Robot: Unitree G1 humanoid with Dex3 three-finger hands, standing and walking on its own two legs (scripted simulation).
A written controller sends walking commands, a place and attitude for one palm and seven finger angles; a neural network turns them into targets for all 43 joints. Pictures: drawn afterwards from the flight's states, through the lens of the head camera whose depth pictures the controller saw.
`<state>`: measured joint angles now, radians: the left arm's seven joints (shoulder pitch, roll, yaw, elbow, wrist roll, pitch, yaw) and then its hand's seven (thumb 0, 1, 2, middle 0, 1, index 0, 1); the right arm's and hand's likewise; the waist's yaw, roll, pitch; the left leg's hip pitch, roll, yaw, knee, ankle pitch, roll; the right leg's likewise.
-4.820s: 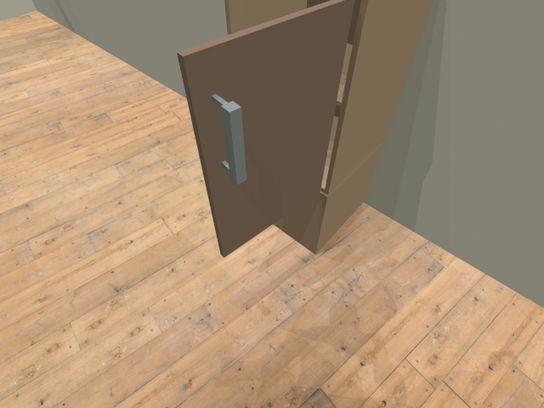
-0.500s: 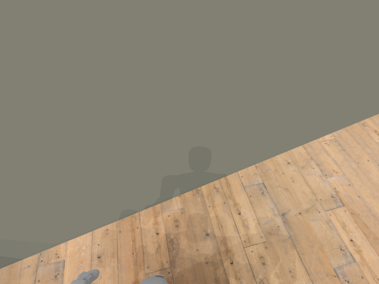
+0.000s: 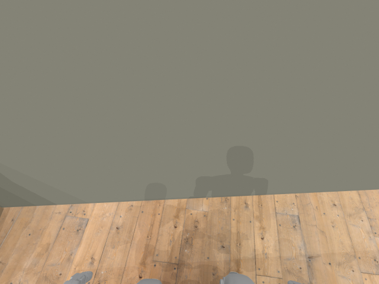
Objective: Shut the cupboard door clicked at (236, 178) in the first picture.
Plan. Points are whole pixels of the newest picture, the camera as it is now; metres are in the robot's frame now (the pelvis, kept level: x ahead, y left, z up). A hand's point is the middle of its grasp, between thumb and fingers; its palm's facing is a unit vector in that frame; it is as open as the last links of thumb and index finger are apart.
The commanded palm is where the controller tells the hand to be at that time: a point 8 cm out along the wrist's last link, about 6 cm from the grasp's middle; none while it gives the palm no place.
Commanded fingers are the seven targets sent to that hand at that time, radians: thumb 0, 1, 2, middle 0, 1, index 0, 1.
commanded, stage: turn to face it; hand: left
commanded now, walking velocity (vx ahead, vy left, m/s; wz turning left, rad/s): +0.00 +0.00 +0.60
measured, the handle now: out of the picture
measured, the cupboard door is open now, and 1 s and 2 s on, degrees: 82 82 82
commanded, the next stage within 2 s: none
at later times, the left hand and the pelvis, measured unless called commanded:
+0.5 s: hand out of the picture +0.01 +0.20 -0.18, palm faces +0.34 -0.91 -0.22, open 7.4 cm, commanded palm none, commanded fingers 0.00 0.90 0.90 -0.20 -0.30 -0.20 -0.30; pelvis +0.02 -0.02 +0.00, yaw +19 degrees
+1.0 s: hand out of the picture -0.03 +0.15 -0.16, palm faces +0.60 -0.77 -0.22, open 7.4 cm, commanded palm none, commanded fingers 0.00 0.90 0.90 -0.20 -0.30 -0.20 -0.30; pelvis +0.03 -0.05 +0.00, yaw +38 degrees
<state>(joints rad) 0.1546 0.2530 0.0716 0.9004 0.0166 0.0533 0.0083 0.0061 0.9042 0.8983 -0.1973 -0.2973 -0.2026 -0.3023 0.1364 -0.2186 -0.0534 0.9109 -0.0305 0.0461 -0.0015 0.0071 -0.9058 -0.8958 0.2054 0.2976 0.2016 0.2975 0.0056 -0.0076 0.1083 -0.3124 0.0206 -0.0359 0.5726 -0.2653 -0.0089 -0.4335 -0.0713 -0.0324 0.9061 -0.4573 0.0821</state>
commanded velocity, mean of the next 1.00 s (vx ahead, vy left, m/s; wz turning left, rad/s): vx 0.00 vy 0.00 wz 0.60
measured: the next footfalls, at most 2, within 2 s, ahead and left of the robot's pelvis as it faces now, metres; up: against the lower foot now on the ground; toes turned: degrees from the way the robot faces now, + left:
right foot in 0.08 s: +0.07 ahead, -0.16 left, +0.00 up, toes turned +0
left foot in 0.38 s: +0.04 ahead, +0.10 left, +0.00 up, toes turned +21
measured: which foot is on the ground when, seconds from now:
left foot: down 0.00-0.08, up 0.10-0.36, down 0.38-0.74, up 0.76-1.00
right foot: up 0.00-0.06, down 0.08-0.38, up 0.40-0.72, down 0.74-1.00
